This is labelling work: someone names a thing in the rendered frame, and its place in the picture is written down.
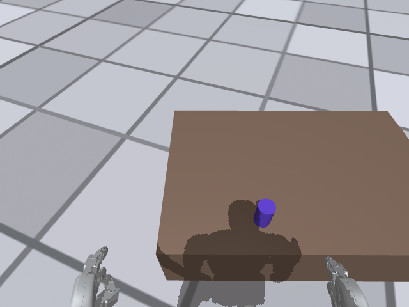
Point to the left robot hand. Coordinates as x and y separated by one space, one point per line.
86 284

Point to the can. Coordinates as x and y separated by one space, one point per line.
264 213

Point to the right robot hand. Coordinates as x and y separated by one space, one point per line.
344 291

